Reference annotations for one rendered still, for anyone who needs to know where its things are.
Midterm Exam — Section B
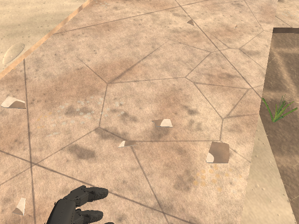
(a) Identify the left robot hand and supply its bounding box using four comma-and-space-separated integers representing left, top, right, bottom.
44, 185, 114, 224

